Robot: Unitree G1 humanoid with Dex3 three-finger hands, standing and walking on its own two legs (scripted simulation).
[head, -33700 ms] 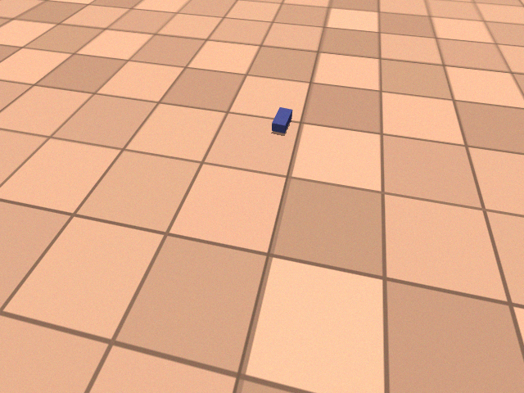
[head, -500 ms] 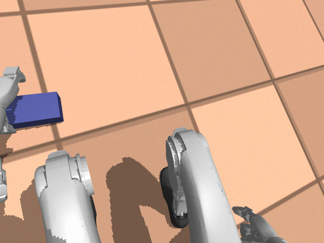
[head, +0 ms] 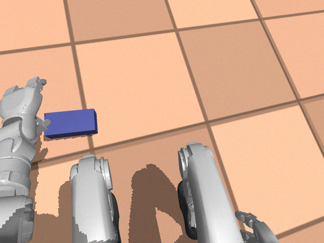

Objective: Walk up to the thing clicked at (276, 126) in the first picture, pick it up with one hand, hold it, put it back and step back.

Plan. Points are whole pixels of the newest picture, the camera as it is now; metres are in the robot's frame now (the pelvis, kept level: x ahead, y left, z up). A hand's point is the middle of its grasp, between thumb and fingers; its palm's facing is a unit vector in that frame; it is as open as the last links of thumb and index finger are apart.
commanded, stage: home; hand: left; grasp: from above
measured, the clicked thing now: (72, 123) +0.47 +0.28 -0.36
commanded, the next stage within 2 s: none
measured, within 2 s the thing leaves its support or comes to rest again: neither
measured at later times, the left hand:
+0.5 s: hand (6, 187) +0.26 +0.23 +0.09, palm faces -0.02 -0.90 -0.43, open 7.4 cm
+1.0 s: hand out of the picture +0.22 +0.20 +0.28, palm faces +0.20 -0.96 -0.21, open 7.4 cm
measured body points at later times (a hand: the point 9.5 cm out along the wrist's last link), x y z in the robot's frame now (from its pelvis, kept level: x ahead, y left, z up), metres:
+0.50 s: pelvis +0.01 -0.01 +0.18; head +0.13 +0.03 +0.61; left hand +0.26 +0.27 +0.12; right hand +0.26 -0.22 +0.09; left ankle +0.08 +0.14 -0.36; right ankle +0.09 -0.15 -0.36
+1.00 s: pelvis +0.08 +0.00 +0.32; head +0.09 +0.01 +0.77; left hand +0.21 +0.25 +0.29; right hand +0.26 -0.23 +0.26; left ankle +0.08 +0.14 -0.36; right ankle +0.09 -0.15 -0.36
